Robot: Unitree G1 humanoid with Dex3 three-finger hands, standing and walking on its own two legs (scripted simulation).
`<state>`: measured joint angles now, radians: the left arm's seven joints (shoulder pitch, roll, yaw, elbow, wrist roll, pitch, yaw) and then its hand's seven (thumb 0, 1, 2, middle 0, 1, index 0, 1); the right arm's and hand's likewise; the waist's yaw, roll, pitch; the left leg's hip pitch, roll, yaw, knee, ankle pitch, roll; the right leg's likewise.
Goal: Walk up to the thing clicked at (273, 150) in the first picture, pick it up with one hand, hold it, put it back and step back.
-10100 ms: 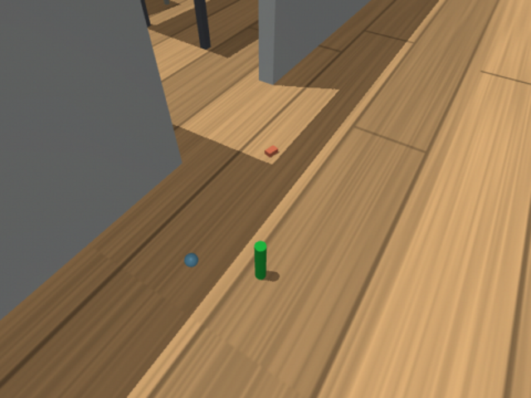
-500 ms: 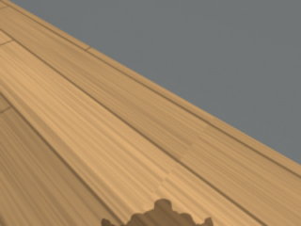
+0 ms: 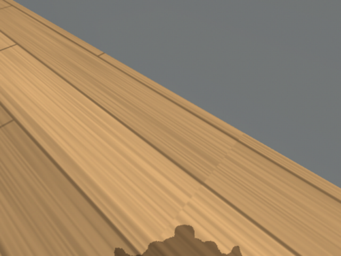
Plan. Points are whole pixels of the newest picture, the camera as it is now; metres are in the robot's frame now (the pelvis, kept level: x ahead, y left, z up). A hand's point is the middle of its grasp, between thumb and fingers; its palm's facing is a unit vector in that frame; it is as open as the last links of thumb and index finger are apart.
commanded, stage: stand
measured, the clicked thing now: out of the picture +0.31 +1.37 -0.77
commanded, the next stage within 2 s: walk up in 0.70 s
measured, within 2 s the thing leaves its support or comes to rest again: neither
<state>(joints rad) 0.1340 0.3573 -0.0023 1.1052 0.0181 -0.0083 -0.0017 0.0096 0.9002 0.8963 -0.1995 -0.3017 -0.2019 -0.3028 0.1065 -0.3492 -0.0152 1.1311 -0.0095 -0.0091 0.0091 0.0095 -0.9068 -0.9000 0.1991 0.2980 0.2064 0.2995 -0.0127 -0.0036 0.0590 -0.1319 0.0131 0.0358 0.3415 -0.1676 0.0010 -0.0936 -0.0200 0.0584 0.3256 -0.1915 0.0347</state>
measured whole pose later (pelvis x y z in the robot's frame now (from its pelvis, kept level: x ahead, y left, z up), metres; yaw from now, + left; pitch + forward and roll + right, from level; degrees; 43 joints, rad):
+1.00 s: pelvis +0.04 -0.05 -0.02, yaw -1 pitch -3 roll -1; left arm 0.27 0.43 0.10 0.99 0.05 -0.06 -0.05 0.01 0.90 0.90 -0.20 -0.30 -0.20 -0.30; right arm 0.25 -0.43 -0.11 1.02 -0.04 0.02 0.05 0.01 -0.91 -0.90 0.20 0.30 0.21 0.30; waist 0.01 0.05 0.04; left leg -0.28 0.03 -0.06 0.82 -0.48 0.03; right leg -0.22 -0.01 -0.07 0.55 -0.26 -0.02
